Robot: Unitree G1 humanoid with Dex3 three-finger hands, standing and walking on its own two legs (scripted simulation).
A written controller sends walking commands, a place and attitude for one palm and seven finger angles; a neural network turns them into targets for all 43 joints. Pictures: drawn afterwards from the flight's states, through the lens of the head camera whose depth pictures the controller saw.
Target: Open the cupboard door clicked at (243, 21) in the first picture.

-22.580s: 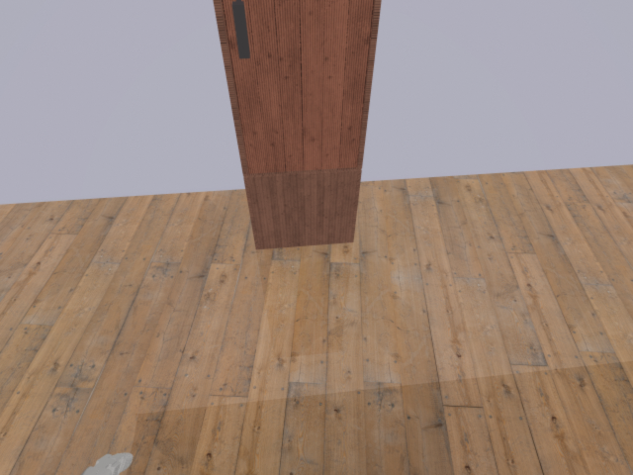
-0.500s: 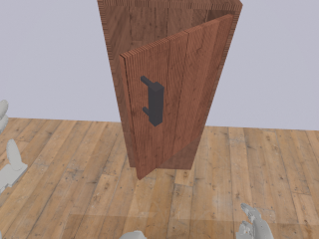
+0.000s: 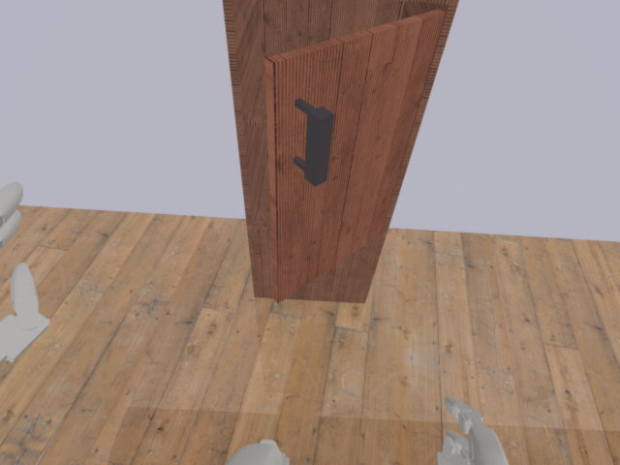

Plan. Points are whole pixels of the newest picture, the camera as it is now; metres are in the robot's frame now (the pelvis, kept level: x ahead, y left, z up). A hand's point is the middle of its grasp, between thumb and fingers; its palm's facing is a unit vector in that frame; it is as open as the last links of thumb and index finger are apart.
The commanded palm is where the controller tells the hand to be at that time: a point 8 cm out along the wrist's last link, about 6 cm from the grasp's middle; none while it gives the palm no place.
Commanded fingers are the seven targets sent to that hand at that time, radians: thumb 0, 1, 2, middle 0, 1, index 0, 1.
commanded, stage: stop stepping back and stand still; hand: left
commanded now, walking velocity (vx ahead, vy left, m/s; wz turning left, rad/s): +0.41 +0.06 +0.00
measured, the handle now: (308, 141) +0.54 +0.07 +0.14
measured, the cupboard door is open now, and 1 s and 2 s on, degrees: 42 42 42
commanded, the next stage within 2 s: let the arm hang, fingers relaxed in 0.84 s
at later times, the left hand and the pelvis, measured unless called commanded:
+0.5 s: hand out of the picture +0.05 +0.29 +0.19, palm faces +0.51 -0.73 -0.45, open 7.4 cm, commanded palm +0.01 +0.31 +0.19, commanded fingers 0.00 0.90 0.90 -0.20 -0.30 -0.20 -0.30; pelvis -0.13 +0.01 +0.01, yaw +1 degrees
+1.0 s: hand out of the picture +0.07 +0.29 +0.12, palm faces +0.32 -0.73 -0.60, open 7.4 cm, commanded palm none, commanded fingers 0.00 0.90 0.90 -0.20 -0.30 -0.20 -0.30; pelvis -0.13 +0.02 +0.00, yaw +3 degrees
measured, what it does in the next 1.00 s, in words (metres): walks backwards: left foot, then right foot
